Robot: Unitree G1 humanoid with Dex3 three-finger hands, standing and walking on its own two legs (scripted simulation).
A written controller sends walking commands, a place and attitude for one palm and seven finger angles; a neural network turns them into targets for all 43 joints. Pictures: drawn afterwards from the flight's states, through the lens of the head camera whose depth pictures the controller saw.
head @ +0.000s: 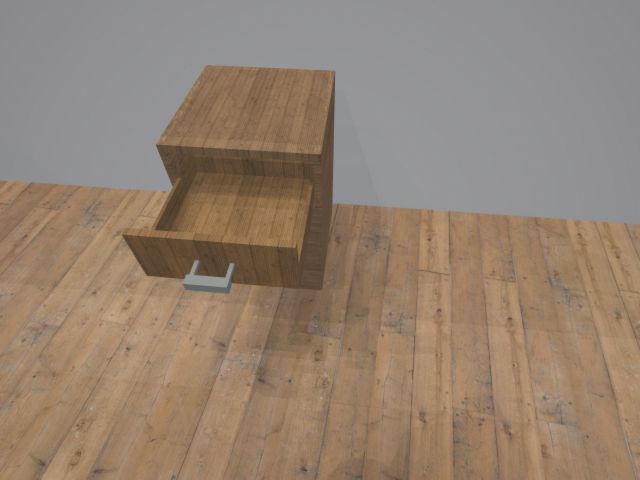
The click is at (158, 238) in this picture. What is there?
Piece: drawer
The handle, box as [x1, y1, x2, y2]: [183, 260, 234, 293]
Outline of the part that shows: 194,261 190,273 188,275 186,274 183,281 185,289 228,293 231,285 230,277 234,267 233,263 230,263 226,276 223,278 196,275 195,273 199,262 197,260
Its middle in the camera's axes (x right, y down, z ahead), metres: -0.25 +0.09 +0.88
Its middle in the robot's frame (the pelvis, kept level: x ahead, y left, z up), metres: +0.56 +0.29 -0.25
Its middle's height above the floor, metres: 0.53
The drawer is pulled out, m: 0.29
